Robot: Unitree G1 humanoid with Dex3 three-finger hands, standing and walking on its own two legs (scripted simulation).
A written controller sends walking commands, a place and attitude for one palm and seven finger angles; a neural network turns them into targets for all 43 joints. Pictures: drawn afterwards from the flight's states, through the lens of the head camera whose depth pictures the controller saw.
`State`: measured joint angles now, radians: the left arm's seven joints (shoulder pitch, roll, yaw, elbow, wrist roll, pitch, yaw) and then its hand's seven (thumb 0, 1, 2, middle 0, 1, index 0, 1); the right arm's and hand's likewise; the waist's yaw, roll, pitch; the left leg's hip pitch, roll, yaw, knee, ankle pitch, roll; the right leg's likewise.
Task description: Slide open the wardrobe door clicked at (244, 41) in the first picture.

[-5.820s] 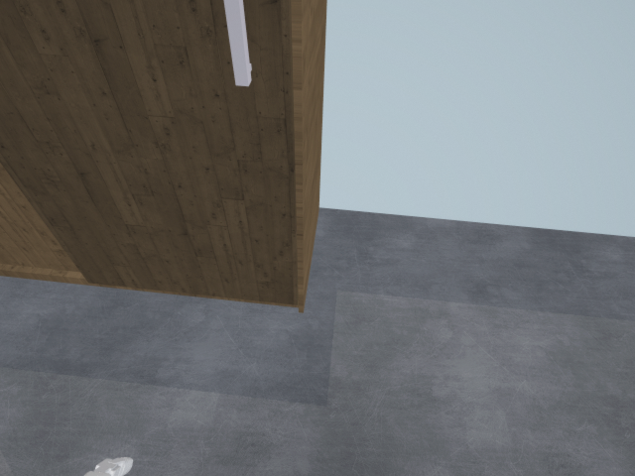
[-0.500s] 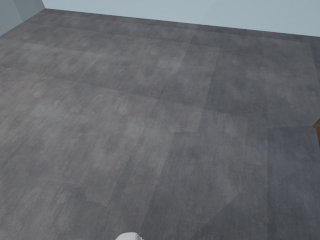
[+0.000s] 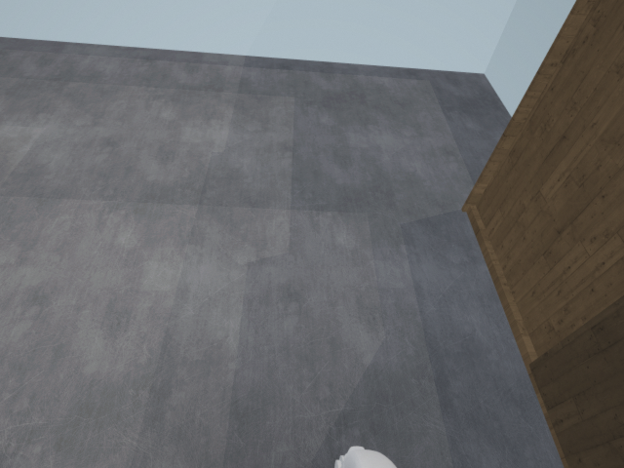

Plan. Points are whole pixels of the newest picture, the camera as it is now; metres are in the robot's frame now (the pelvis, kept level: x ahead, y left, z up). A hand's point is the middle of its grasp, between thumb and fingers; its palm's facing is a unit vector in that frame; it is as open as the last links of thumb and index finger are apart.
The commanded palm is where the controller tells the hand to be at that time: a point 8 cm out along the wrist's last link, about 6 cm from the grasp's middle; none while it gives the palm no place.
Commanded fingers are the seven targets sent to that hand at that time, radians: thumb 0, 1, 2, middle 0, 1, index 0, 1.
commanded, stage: turn to face it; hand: right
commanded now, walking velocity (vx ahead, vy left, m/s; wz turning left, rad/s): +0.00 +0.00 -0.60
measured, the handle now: out of the picture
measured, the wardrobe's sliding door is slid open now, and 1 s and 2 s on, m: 0.00 0.00 0.00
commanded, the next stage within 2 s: none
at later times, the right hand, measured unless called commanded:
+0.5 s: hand out of the picture -0.03 -0.28 -0.16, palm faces +0.35 +0.90 -0.28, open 7.4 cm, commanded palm none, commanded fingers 0.00 -0.90 -0.90 0.20 0.30 0.20 0.30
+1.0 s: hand out of the picture -0.07 -0.20 -0.14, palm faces +0.58 +0.77 -0.27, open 7.4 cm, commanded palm none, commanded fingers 0.00 -0.90 -0.90 0.20 0.30 0.20 0.30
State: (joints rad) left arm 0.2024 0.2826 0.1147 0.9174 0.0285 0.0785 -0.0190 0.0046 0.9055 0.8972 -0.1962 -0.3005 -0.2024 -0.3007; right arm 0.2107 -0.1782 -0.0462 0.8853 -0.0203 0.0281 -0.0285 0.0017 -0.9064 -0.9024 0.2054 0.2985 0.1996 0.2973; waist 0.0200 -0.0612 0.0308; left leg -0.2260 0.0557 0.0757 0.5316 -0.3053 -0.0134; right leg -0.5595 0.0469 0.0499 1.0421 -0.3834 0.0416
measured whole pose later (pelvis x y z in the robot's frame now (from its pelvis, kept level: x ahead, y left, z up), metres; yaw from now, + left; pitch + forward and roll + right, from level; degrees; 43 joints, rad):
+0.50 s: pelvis -0.02 -0.04 +0.00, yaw -18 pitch +0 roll +1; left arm 0.15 0.21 0.05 0.89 0.02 0.02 -0.01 0.00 0.90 0.90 -0.20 -0.30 -0.21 -0.30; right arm 0.20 -0.27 -0.09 0.91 -0.02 0.06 -0.02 0.01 -0.91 -0.90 0.20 0.30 0.20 0.30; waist -0.01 0.02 0.08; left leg -0.48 0.10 0.03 1.07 -0.41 -0.10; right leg -0.28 0.02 0.01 0.52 -0.24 -0.04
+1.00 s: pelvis -0.03 +0.00 +0.01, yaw -37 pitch -2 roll -2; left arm 0.23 0.28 0.10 0.96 0.02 0.09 -0.03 0.01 0.91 0.90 -0.19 -0.30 -0.20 -0.30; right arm 0.22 -0.17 -0.03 0.88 -0.03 0.02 -0.03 0.00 -0.90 -0.90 0.21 0.30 0.20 0.30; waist 0.03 -0.03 0.07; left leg -0.19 0.13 0.18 0.52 -0.29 -0.01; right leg -0.47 -0.04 0.00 1.07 -0.39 0.09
